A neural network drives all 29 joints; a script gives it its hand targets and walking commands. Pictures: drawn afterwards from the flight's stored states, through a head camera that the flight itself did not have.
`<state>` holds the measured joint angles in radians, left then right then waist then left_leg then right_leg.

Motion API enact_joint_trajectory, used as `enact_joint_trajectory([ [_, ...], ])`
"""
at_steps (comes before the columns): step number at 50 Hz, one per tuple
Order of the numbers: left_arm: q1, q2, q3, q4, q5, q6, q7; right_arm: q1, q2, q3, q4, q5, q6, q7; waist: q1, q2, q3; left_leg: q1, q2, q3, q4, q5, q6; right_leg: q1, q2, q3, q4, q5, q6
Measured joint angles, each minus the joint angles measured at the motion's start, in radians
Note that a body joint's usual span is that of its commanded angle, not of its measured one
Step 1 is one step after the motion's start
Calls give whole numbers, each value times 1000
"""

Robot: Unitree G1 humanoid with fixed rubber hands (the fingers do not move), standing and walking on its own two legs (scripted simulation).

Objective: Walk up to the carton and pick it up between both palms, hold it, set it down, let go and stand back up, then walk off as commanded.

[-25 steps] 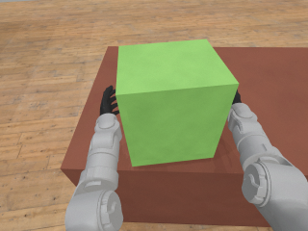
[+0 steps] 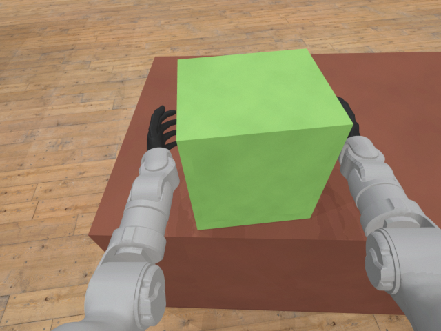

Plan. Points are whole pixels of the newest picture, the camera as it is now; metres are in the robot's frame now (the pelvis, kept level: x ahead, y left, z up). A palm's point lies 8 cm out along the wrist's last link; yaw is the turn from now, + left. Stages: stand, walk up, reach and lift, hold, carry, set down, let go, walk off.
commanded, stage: set down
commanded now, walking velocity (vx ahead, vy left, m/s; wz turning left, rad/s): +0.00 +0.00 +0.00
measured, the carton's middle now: (248, 144) +0.46 +0.02 +0.08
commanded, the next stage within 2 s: none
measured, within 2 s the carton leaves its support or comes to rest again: neither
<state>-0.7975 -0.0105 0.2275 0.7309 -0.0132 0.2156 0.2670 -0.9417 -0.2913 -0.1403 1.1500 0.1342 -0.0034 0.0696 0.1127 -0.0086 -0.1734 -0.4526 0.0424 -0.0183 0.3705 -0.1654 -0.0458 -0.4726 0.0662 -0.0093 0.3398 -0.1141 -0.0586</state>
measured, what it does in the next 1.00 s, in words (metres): stands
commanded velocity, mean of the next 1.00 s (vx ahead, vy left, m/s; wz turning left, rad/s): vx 0.00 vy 0.00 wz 0.00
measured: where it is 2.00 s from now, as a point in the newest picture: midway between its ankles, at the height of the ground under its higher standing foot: outside the picture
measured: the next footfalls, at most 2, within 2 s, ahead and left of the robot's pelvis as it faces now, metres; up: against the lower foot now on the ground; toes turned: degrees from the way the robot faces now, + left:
none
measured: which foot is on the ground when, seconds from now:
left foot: down 0.00-1.00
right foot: down 0.00-1.00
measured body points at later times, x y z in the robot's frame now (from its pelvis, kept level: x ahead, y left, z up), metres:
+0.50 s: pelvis -0.01 +0.01 +0.00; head +0.06 +0.01 +0.45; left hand +0.40 +0.20 +0.09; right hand +0.44 -0.21 +0.10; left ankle -0.01 +0.15 -0.74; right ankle +0.01 -0.08 -0.74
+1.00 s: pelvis -0.02 +0.00 +0.00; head +0.00 +0.01 +0.45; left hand +0.32 +0.20 +0.09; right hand +0.36 -0.23 +0.10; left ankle -0.01 +0.15 -0.74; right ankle +0.01 -0.08 -0.74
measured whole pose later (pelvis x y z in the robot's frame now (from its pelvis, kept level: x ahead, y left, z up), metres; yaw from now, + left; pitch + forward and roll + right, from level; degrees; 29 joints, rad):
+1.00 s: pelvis -0.02 +0.00 +0.00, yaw -1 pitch +5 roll +0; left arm -0.32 0.06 0.11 0.05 -0.08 0.57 0.25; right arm -0.44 -0.50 0.04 0.50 0.42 0.22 0.11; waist 0.05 -0.02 -0.05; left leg -0.29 0.03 -0.01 0.35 -0.15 -0.04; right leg -0.33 0.06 0.02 0.35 -0.11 -0.05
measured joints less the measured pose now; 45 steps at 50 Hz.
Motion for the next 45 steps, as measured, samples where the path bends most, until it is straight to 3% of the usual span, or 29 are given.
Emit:
enact_joint_trajectory([
  [6,-74,64,-45,-30,-75,106,25,-68,-119,132,-39,165,113,-26,19,2,5,-42,5,17,19,3,6,-37,6,18,-4,22,6],
  [10,-87,84,-47,-39,-89,150,22,-87,-171,164,-59,222,168,-21,19,-3,-1,-60,4,25,25,4,11,-56,5,27,-4,28,10],
  [14,-27,91,-66,-128,-86,186,17,-51,-192,193,-127,264,175,-7,0,5,13,-52,4,22,34,-4,14,-38,5,26,-10,28,13],
  [20,90,69,-93,-262,-82,230,6,62,-205,203,-205,272,175,10,-20,4,55,-7,-4,16,29,-9,18,5,-2,23,-6,16,17],
  [31,304,77,-129,-556,-87,316,11,316,-196,218,-490,284,166,19,-58,17,108,42,-3,11,24,-9,17,55,0,22,-11,15,14],
  [41,391,68,-131,-666,-94,361,-2,429,-230,212,-635,296,209,24,-50,13,124,113,-4,23,-10,8,12,103,1,35,-7,16,10],
  [45,397,59,-117,-627,-80,362,-17,450,-237,205,-629,283,235,27,-40,3,129,139,-5,23,-15,12,11,123,1,37,3,12,8],
])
